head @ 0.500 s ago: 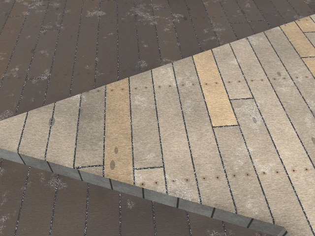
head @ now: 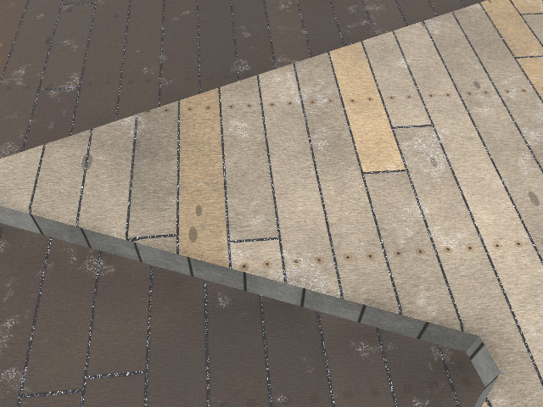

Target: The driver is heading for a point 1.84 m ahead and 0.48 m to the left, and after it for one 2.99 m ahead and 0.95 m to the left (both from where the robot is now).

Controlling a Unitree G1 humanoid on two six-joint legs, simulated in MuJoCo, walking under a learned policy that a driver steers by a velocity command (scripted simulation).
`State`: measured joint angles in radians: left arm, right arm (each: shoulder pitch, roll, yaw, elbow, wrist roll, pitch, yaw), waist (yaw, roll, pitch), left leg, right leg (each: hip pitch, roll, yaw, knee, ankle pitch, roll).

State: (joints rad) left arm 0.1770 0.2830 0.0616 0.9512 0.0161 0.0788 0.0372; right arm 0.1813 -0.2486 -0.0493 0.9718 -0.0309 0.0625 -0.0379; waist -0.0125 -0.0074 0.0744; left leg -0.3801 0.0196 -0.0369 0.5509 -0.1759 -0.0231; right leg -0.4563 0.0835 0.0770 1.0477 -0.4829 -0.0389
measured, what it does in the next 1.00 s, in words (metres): walks ahead: right foot, then left foot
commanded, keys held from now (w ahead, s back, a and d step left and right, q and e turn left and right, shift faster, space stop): w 1.00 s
